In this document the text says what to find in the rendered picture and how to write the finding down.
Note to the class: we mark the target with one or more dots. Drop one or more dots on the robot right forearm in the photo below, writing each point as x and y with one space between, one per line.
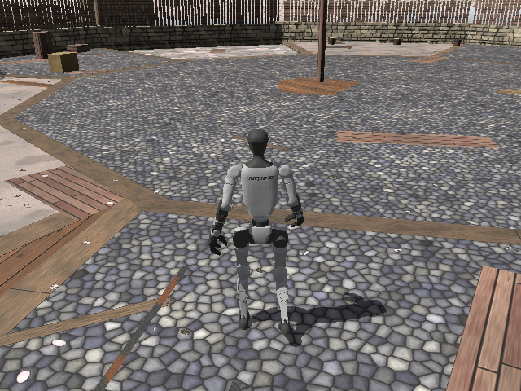
297 210

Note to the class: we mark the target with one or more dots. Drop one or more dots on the right robot thigh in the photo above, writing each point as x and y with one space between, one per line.
279 243

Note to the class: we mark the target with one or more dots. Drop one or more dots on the robot left hand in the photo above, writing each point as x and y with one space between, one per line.
212 243

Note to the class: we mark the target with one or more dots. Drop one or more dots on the robot right hand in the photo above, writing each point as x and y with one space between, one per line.
299 220

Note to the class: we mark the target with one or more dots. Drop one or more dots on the robot left upper arm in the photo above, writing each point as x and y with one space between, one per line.
228 190

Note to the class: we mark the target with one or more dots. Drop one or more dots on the robot head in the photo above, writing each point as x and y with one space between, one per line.
257 140

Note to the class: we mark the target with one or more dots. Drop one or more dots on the robot right upper arm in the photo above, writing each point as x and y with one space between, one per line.
289 184

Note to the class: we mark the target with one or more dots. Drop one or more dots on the robot left forearm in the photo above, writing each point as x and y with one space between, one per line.
219 221

